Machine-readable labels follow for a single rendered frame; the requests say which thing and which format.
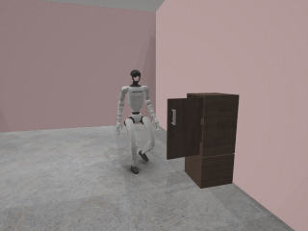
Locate left robot hand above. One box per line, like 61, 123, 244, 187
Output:
152, 117, 160, 131

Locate left robot forearm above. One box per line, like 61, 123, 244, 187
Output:
147, 102, 156, 119

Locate right robot forearm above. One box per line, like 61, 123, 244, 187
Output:
116, 101, 123, 122

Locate robot right foot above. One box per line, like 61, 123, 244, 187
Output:
131, 165, 140, 174

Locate right robot upper arm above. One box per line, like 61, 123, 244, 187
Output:
119, 86, 129, 107

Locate cupboard door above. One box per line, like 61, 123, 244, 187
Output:
167, 97, 202, 160

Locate handle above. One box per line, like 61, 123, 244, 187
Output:
171, 110, 176, 125

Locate robot torso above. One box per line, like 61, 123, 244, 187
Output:
126, 85, 144, 123

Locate left robot upper arm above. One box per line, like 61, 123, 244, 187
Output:
143, 86, 151, 106

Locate right robot hand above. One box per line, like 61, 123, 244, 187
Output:
115, 121, 123, 135

